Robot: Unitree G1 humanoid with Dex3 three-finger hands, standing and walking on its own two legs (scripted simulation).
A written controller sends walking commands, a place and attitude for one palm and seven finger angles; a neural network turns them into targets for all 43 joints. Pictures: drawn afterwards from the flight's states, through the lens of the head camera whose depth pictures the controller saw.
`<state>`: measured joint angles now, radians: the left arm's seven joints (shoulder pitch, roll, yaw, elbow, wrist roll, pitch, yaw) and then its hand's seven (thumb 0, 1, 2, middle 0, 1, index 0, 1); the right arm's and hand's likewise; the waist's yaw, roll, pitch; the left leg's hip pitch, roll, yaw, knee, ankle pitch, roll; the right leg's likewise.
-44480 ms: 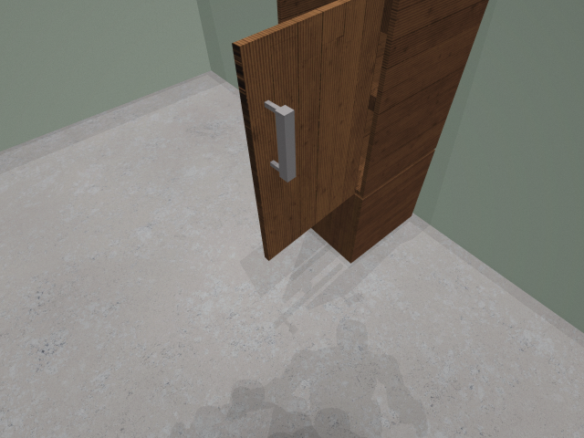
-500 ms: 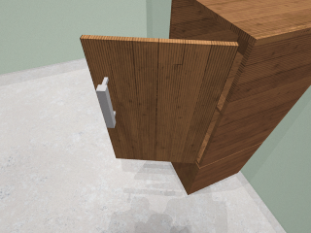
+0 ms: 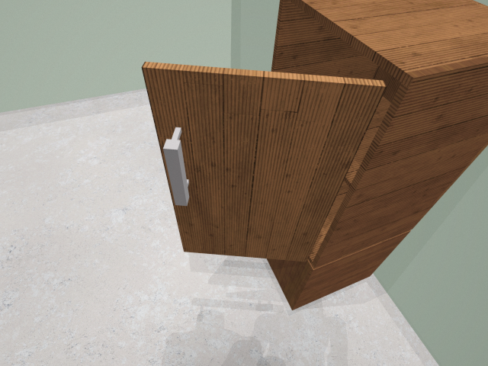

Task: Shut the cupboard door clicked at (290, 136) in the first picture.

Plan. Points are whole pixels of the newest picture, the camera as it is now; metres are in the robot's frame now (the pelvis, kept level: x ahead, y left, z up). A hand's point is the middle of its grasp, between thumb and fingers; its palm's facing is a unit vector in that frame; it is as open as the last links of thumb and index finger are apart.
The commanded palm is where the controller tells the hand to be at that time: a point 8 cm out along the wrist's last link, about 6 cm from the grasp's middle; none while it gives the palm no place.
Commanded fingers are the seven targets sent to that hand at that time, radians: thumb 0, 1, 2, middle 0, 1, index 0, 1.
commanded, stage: come to a stop and stand still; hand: left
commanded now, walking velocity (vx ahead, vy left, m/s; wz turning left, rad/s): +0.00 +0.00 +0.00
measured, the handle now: (180, 167) +0.45 +0.16 +0.05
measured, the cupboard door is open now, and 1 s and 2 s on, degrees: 64 64 64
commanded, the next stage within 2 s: look again from close up in 0.64 s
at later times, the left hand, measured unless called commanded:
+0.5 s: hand out of the picture +0.00 +0.15 -0.18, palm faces +0.03 -0.99 -0.11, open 7.4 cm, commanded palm none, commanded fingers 0.00 0.90 0.90 -0.20 -0.30 -0.20 -0.30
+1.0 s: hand out of the picture +0.04 +0.19 -0.18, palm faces +0.00 -0.97 -0.23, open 7.4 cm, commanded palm none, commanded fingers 0.00 0.90 0.90 -0.20 -0.30 -0.20 -0.30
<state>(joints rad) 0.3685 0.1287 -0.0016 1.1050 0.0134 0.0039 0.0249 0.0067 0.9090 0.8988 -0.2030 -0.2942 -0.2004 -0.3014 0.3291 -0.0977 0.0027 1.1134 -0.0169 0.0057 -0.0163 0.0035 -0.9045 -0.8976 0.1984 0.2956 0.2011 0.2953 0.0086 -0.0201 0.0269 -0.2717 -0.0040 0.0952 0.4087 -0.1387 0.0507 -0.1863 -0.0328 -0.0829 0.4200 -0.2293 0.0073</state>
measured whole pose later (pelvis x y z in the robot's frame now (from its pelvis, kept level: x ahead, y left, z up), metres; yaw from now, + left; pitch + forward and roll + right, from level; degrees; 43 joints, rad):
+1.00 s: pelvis +0.05 +0.02 -0.01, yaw -1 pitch +0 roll +0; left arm 0.32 0.13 -0.02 1.10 0.01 -0.02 0.04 0.01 0.91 0.90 -0.20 -0.29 -0.20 -0.30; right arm 0.30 -0.18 0.01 1.07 -0.02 -0.02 -0.03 0.02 -0.93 -0.90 0.20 0.30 0.20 0.30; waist 0.00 0.05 0.02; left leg -0.26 -0.03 0.12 0.53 -0.28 0.08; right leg -0.17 -0.07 -0.05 0.52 -0.35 0.04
